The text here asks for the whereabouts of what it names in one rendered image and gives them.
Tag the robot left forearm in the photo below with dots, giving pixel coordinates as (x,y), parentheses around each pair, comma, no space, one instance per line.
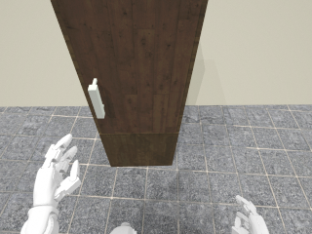
(42,219)

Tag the handle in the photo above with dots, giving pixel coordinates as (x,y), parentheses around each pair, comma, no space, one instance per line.
(96,99)

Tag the robot left hand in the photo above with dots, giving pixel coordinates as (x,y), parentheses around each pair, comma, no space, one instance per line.
(49,176)

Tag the cupboard door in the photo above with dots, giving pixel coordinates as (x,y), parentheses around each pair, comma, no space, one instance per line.
(139,51)

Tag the left robot shin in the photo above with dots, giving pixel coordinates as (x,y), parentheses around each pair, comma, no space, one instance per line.
(125,224)

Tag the robot right hand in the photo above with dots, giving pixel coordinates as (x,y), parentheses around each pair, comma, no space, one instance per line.
(253,224)

